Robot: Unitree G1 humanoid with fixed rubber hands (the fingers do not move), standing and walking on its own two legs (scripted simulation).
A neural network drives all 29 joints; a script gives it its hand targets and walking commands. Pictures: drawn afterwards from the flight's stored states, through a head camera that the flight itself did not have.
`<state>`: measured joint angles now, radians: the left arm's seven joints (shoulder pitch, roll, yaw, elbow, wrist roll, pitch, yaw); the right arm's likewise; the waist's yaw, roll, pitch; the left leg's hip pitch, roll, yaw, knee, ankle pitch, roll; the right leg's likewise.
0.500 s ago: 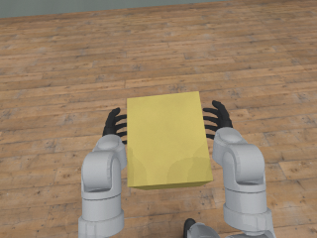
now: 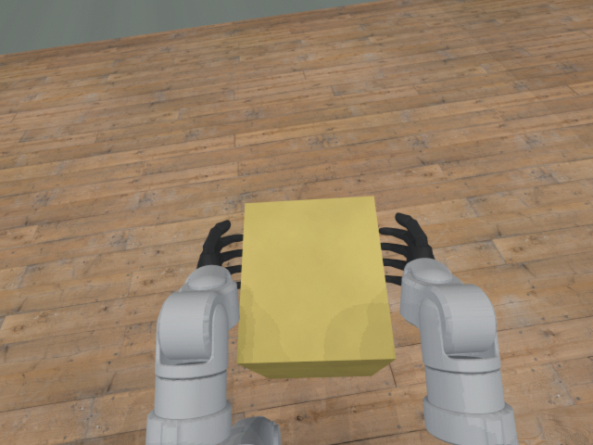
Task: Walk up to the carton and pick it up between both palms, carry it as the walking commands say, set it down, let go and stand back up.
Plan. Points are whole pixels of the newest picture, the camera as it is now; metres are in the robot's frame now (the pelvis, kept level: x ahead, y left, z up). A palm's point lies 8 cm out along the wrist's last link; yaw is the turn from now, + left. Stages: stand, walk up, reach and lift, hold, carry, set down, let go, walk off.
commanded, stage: carry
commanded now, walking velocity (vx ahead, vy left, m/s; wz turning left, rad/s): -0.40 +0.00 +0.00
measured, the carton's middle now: (315, 298) +0.31 -0.01 +0.00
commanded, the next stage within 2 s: none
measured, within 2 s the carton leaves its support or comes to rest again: neither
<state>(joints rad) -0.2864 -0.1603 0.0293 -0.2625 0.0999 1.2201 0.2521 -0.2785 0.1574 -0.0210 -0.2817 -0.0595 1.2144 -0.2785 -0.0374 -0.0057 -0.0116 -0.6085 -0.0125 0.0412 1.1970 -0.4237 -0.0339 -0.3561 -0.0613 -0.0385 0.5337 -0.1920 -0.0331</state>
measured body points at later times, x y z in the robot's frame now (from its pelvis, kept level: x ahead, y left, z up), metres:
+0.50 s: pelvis -0.31 +0.03 -0.01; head -0.29 +0.04 +0.44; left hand -0.01 +0.18 +0.09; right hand +0.02 -0.07 +0.10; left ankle -0.21 +0.17 -0.74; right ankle -0.32 -0.07 -0.70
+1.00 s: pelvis -0.57 +0.04 +0.00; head -0.59 +0.05 +0.45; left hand -0.29 +0.19 +0.09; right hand -0.26 -0.06 +0.10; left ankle -0.59 +0.15 -0.74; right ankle -0.46 -0.07 -0.69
